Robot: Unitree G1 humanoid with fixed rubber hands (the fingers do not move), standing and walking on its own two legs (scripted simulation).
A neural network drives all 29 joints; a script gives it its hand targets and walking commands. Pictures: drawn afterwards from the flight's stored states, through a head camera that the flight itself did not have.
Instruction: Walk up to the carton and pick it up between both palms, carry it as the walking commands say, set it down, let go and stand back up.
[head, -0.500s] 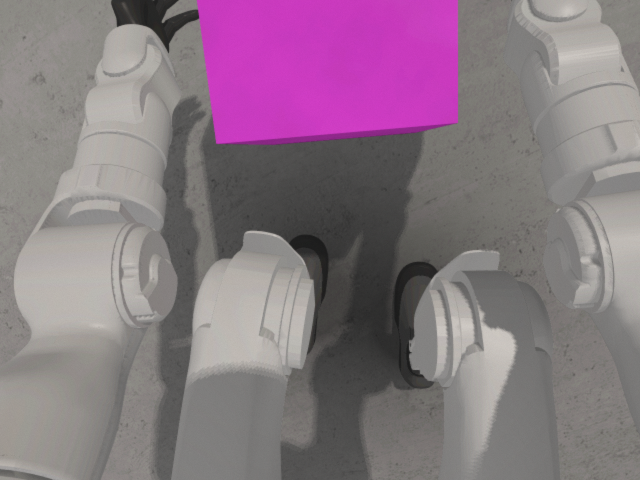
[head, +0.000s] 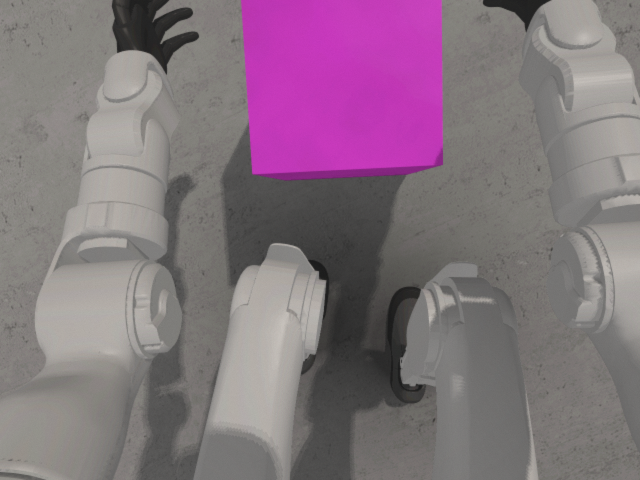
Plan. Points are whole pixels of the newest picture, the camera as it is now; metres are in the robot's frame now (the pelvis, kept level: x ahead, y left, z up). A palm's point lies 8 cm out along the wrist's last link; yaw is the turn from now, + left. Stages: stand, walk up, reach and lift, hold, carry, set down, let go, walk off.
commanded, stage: set down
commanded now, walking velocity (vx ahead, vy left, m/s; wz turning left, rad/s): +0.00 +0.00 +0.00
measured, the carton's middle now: (343, 101) +0.51 +0.06 -0.29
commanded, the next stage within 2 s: let go in 0.96 s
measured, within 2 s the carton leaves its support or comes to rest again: neither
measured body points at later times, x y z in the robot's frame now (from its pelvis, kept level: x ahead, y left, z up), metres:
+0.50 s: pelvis +0.02 +0.00 +0.14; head +0.34 +0.01 +0.45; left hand +0.51 +0.26 +0.03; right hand +0.59 -0.13 +0.03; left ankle +0.12 +0.10 -0.38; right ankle +0.09 -0.10 -0.38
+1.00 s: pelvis +0.05 +0.00 +0.25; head +0.33 +0.02 +0.60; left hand +0.51 +0.26 +0.15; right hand +0.58 -0.13 +0.15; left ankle +0.12 +0.10 -0.38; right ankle +0.09 -0.10 -0.38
